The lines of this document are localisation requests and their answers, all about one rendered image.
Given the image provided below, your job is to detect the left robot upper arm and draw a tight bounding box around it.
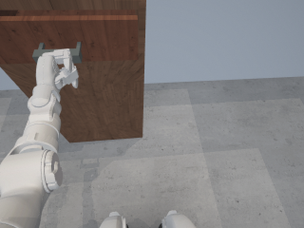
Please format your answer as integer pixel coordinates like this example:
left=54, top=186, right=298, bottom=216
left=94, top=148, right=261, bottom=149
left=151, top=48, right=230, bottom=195
left=0, top=149, right=63, bottom=228

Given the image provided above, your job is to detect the drawer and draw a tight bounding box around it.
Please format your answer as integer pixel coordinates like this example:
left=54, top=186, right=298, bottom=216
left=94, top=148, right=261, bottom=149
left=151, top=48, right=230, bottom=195
left=0, top=9, right=139, bottom=65

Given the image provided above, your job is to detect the left robot shin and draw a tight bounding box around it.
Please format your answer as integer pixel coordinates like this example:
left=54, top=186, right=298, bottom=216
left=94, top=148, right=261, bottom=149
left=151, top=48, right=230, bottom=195
left=109, top=212, right=120, bottom=217

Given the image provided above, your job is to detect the robot left hand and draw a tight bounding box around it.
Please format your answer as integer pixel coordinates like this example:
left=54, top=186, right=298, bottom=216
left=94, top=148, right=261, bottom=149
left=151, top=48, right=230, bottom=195
left=36, top=48, right=79, bottom=93

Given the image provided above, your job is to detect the handle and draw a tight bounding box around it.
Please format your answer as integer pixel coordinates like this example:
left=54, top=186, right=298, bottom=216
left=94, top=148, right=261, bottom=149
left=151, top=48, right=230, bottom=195
left=32, top=42, right=83, bottom=64

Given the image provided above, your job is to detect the left robot forearm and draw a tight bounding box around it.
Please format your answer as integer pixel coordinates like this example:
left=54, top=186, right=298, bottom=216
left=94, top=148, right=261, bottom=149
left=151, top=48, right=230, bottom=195
left=0, top=85, right=62, bottom=195

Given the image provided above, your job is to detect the robot left thigh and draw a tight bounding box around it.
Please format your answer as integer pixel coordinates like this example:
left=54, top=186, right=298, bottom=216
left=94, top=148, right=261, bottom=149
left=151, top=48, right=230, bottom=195
left=100, top=216, right=127, bottom=228

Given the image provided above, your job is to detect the cabinet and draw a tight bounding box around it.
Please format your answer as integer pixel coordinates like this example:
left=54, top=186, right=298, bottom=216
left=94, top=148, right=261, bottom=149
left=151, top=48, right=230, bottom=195
left=0, top=0, right=146, bottom=143

